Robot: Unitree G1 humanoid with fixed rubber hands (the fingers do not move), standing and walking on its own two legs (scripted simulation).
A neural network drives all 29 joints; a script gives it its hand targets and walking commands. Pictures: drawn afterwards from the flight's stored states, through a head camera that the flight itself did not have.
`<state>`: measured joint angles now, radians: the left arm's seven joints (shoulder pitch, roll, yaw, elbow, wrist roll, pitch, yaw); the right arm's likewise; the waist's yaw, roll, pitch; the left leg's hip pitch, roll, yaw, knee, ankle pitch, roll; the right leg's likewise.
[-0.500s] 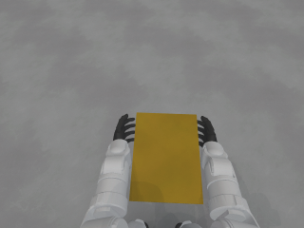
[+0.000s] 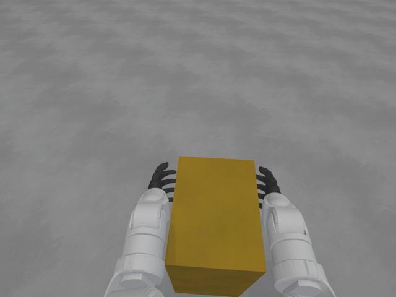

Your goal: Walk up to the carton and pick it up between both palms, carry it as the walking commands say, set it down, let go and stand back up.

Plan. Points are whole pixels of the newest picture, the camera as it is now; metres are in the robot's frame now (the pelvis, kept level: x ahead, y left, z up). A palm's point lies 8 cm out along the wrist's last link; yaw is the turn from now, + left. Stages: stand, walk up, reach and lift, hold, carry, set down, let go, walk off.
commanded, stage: reach and lift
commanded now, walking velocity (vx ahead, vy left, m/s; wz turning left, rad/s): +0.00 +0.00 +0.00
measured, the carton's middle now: (211, 232) +0.28 +0.01 -0.04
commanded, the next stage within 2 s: hold in 1.30 s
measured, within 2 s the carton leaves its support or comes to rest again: neither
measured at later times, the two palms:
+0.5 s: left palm (161, 195) +0.31 +0.12 +0.05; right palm (279, 201) +0.31 -0.13 +0.05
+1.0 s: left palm (157, 193) +0.31 +0.12 +0.06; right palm (276, 200) +0.31 -0.12 +0.05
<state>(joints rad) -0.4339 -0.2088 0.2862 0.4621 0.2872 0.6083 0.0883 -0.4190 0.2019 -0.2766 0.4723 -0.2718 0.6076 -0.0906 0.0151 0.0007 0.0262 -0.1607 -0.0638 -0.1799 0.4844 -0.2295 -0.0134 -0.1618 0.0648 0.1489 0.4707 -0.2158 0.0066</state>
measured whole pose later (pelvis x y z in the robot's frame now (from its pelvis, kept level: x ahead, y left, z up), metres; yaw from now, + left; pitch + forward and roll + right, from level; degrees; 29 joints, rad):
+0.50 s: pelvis -0.01 +0.00 +0.00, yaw +0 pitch -8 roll +0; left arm -0.49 -0.22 0.33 0.48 0.31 0.68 0.09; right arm -0.49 0.19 -0.30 0.50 -0.29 0.70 -0.08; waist -0.01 0.01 0.04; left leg -0.15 -0.06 -0.16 0.52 -0.24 -0.01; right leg -0.15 0.07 0.14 0.51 -0.22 0.01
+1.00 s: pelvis +0.01 +0.00 +0.00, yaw +0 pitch -8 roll +0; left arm -0.39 -0.19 0.21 0.39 0.27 0.73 0.09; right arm -0.37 0.19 -0.20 0.38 -0.26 0.74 -0.09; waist -0.01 0.00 0.02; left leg -0.09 -0.06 -0.15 0.46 -0.23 0.00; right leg -0.09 0.05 0.14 0.44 -0.22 0.01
